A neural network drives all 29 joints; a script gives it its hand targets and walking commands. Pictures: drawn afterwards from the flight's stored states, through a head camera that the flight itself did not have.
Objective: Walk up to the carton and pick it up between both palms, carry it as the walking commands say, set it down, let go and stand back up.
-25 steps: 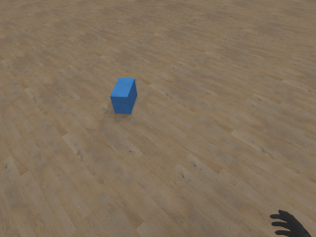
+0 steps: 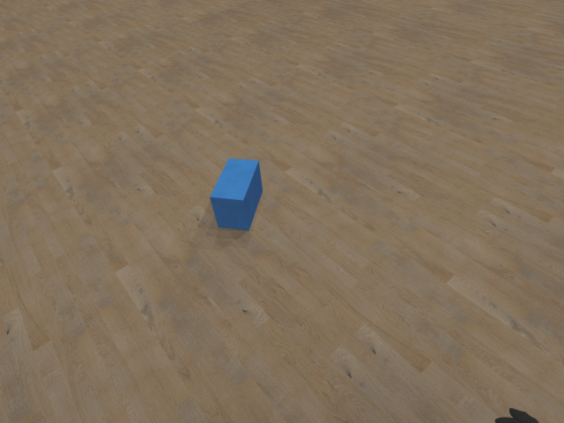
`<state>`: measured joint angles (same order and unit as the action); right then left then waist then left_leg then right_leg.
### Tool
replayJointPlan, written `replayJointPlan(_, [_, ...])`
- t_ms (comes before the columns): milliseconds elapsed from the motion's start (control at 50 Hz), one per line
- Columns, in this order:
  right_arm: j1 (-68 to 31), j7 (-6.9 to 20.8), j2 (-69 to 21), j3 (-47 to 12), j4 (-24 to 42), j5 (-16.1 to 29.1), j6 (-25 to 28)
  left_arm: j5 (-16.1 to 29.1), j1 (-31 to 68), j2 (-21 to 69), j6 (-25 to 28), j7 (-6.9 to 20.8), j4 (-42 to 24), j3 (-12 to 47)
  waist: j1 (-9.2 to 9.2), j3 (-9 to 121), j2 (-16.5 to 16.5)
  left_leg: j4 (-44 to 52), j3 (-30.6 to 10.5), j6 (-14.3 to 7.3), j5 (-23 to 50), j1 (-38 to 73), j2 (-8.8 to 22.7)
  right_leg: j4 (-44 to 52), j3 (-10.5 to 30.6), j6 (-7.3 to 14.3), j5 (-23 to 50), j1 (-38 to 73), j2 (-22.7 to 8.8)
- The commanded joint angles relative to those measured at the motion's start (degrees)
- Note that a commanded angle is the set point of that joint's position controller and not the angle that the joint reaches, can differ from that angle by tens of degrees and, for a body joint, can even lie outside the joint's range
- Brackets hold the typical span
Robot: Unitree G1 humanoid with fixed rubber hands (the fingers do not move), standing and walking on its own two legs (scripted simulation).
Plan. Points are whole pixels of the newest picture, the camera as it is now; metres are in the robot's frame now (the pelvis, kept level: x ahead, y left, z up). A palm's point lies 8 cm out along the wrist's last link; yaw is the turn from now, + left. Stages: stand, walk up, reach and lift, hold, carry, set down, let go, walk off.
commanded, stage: walk up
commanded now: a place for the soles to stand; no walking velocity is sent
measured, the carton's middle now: (238, 193) +1.29 +0.31 -0.66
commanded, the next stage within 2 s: none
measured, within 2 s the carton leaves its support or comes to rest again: neither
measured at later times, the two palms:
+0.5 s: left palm (67, 356) +0.27 +0.40 -0.08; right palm (468, 359) +0.26 -0.24 -0.06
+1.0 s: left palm (70, 289) +0.41 +0.47 -0.10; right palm (381, 232) +0.52 -0.16 -0.07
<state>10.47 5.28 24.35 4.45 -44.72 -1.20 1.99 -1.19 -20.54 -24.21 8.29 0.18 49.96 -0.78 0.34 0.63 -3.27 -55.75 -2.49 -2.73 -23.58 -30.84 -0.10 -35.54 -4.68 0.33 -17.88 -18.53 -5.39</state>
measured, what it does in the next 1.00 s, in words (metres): walks ahead: left foot, then right foot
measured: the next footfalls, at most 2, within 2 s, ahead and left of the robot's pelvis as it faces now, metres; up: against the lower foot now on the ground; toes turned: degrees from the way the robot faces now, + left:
left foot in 0.12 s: +0.20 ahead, +0.16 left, +0.00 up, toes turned +0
right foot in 0.60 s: +0.37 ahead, -0.06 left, +0.00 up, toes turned -3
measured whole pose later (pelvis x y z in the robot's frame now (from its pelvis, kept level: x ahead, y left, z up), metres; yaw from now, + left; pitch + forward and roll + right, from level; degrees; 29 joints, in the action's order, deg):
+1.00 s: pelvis +0.38 +0.15 +0.00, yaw +2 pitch +0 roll -3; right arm 10.7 5.2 24.1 4.5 -44.8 -1.2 3.2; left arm -1.2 -20.5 -24.0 5.8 -0.2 49.9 -0.8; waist 0.3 0.5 -2.3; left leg -37.7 -1.7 -1.6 -11.2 -26.2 2.1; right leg -50.7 0.0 1.6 -23.5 -19.3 -5.0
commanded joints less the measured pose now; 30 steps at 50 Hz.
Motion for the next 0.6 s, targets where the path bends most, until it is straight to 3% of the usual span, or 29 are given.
replayJointPlan(0, [-5.5,1.0,9.0,2.9,5.2,-0.8,1.5,0.6,-5.6,-19.6,1.2,-1.0,-2.0,-6.7,2.84,2.0,11.1,7.7,0.9,1.9,4.7,-7.2,4.1,15.3,12.5,13.7,11.8,12.6,-14.0])
replayJointPlan(20, [-5.8,1.2,10.5,3.6,4.6,-0.2,1.5,0.5,-2.4,-21.1,0.7,-0.8,-3.0,-7.3,1.6,2.0,14.7,10.6,1.8,1.9,5.5,-3.0,3.7,14.4,11.8,13.0,6.8,8.5,-14.1])
replayJointPlan(40, [-6.9,1.5,10.1,3.4,4.4,-0.4,1.4,0.5,-2.2,-19.0,0.5,-0.6,-3.4,-6.5,1.69,0.2,14.1,12.9,2.7,1.9,8.2,-1.0,3.4,15.9,9.5,12.4,3.0,6.3,-12.2])
replayJointPlan(60, [-4.7,1.6,9.7,3.6,3.1,-0.3,1.6,0.5,-0.4,-18.6,0.4,-0.6,-3.4,-6.4,-0.22,1.2,13.6,16.4,3.0,1.5,10.4,1.6,3.8,14.5,9.5,10.9,2.7,5.8,-13.7])
replayJointPlan(80, [0.5,1.4,11.1,4.1,1.4,-0.3,1.8,0.5,2.3,-19.1,0.2,-0.4,-4.5,-6.7,-3.44,4.8,12.9,19.1,5.8,1.4,12.1,13.9,1.9,9.1,6.3,9.0,5.3,1.0,-11.1])
replayJointPlan(100, [5.9,0.7,13.1,5.1,-0.9,-0.8,2.4,0.4,2.0,-15.4,0.1,-0.3,-4.4,-5.7,-6.7,7.2,7.3,22.9,4.2,1.1,12.1,24.4,0.7,-2.6,3.1,7.0,11.9,-2.8,-7.6])
replayJointPlan(120, [13.8,-0.1,16.4,6.2,-3.1,-1.0,3.0,0.7,0.2,-11.7,-0.4,-0.1,-4.3,-4.3,-9.69,13.3,-6.9,29.0,-7.9,0.1,2.2,35.5,5.2,-21.6,-2.0,4.5,4.3,-11.4,-2.1])
replayJointPlan(140, [10.6,-0.9,20.5,6.9,-0.9,-0.9,3.0,1.8,2.6,-11.0,-0.6,-0.4,-6.3,-3.9,-8.79,4.8,-16.1,42.1,-34.4,-5.7,-19.9,32.9,16.3,-30.5,-0.2,1.7,-9.8,-28.2,4.4])
replayJointPlan(160, [6.2,-1.0,20.7,6.7,-0.8,0.0,2.7,0.9,5.4,-14.2,-1.3,-0.6,-5.8,-4.1,-6.93,-0.9,-4.3,44.1,-35.6,-8.1,-25.9,25.8,18.1,-33.4,5.8,2.0,-7.9,-29.3,1.3])
replayJointPlan(180, [3.0,-1.6,18.4,6.2,-0.4,0.5,2.6,1.1,3.4,-14.6,-1.9,-0.1,-4.1,-4.7,-3.89,-3.5,-2.2,44.0,-30.1,-9.0,-23.4,20.2,16.8,-31.9,6.0,2.2,-4.6,-26.8,-0.8])
replayJointPlan(220, [1.2,-1.7,15.2,5.2,0.9,0.7,2.5,1.3,1.0,-15.0,-2.1,0.2,-1.9,-4.9,-2.49,-3.7,-1.0,42.6,-19.4,-6.0,-9.5,19.1,11.7,-24.2,5.9,1.2,0.0,-22.2,-2.0])
replayJointPlan(240, [1.5,-1.7,14.7,4.8,1.3,0.5,2.5,1.5,-1.3,-14.7,-2.0,0.4,-1.2,-5.1,-1.97,-1.3,-5.7,40.8,-13.2,-5.3,-2.1,17.5,8.9,-20.6,5.0,0.6,1.8,-16.9,-1.4])
replayJointPlan(260, [1.9,-1.5,14.0,4.7,1.9,0.4,2.5,1.3,-1.5,-14.4,-2.2,0.6,-0.7,-5.3,-2.27,0.2,-5.1,40.1,-11.6,-5.1,0.5,19.7,8.5,-18.9,4.1,0.1,2.1,-15.2,-0.3])
replayJointPlan(300, [3.5,-1.2,13.0,4.2,2.3,0.0,2.5,1.6,2.2,-13.4,-2.2,0.7,-1.4,-5.3,-3.08,-2.7,-5.7,44.2,-13.1,-7.3,-5.1,18.0,9.4,-15.9,3.8,-0.4,1.5,-16.2,-0.2])
replayJointPlan(320, [4.5,-1.2,14.1,4.6,3.5,0.1,2.5,1.3,3.6,-14.3,-2.4,0.9,-1.7,-5.1,-3.77,-2.7,-2.2,43.3,-14.6,-7.5,-2.9,20.1,10.9,-14.0,3.5,-0.7,1.0,-15.8,-0.3])
replayJointPlan(340, [6.7,-1.2,13.3,4.5,3.3,0.1,2.5,1.1,6.6,-13.3,-2.4,1.0,-2.3,-5.5,-4.57,-4.3,-1.4,44.4,-15.9,-7.5,-2.9,24.2,12.3,-12.4,3.7,0.3,1.0,-19.2,-0.1])
replayJointPlan(360, [6.0,-1.6,14.0,4.8,2.4,-0.1,2.5,1.5,5.1,-13.3,-2.3,1.1,-1.6,-4.6,-3.7,-4.3,-5.6,43.3,-11.3,-7.0,-0.3,26.1,9.5,-10.8,3.4,0.2,2.9,-19.7,-0.3])
replayJointPlan(380, [7.1,-1.7,13.5,4.6,2.8,0.0,2.5,1.4,5.2,-13.4,-2.3,1.2,-1.9,-4.9,-4.66,-2.9,-6.1,42.5,-11.0,-7.9,1.7,30.1,9.6,-10.6,3.3,-0.3,3.4,-21.0,-0.4])
replayJointPlan(400, [9.5,-1.7,12.8,4.2,2.7,0.6,2.6,1.0,11.6,-13.1,-2.0,1.3,-3.1,-4.4,-5.99,-6.0,0.3,43.6,-13.0,-7.5,9.9,28.2,11.0,-7.6,1.7,0.5,3.6,-20.9,0.1])
replayJointPlan(420, [11.2,-1.8,14.0,4.7,2.4,0.2,2.7,1.1,8.3,-12.7,-2.3,1.0,-2.9,-4.5,-5.63,-3.8,-0.6,41.1,-11.4,-5.5,16.1,33.5,9.5,-7.0,2.2,0.6,3.7,-20.4,0.4])
replayJointPlan(440, [11.0,-1.9,13.5,4.3,1.9,0.6,2.4,1.3,9.0,-12.1,-2.3,0.9,-3.3,-4.1,-5.47,-3.0,-4.3,39.6,-9.1,-5.3,21.6,36.0,9.0,-4.5,0.9,0.8,3.8,-21.0,1.7])
replayJointPlan(480, [10.8,-2.2,13.4,4.5,2.3,-0.4,2.1,1.5,10.3,-10.5,-1.9,0.9,-3.9,-3.5,-5.73,-1.2,-3.1,35.3,-6.5,-7.6,34.5,36.8,9.6,0.7,0.4,0.6,3.6,-16.4,1.8])
replayJointPlan(500, [11.7,-2.4,14.4,4.5,3.0,0.5,2.0,1.4,10.4,-11.3,-1.8,0.9,-3.6,-3.1,-5.75,-0.2,-4.0,32.8,-6.2,-6.5,39.8,37.4,10.0,2.7,-0.9,0.9,4.4,-12.8,2.8])
replayJointPlan(520, [10.1,-2.5,13.4,4.2,2.9,0.3,1.8,1.6,9.6,-9.4,-1.5,0.6,-4.1,-3.4,-4.59,0.1,-3.8,29.9,-4.9,-6.7,41.1,36.3,10.5,8.3,-0.6,1.6,4.9,-10.1,3.4])
replayJointPlan(540, [7.9,-2.7,13.5,3.8,4.1,0.7,1.5,1.6,5.5,-10.1,-1.2,0.2,-1.8,-3.1,-2.35,4.4,-1.7,22.8,-0.9,-5.1,43.3,33.4,7.5,12.6,-3.3,2.3,9.9,-1.6,5.1])
replayJointPlan(560, [4.4,-2.4,11.2,3.1,6.6,1.3,1.5,1.6,-2.9,-12.1,-0.7,-0.5,0.9,-4.8,3.11,7.1,1.2,11.7,0.1,-4.0,38.7,20.6,6.4,12.8,0.4,4.7,14.8,14.7,2.8])
replayJointPlan(580, [1.6,-2.5,8.5,2.2,8.5,1.3,1.8,1.3,-12.4,-17.0,-0.2,-1.3,2.3,-6.8,8.42,10.4,10.6,-5.2,1.3,-0.6,26.8,2.8,1.4,12.9,14.9,9.4,9.7,29.4,-7.2])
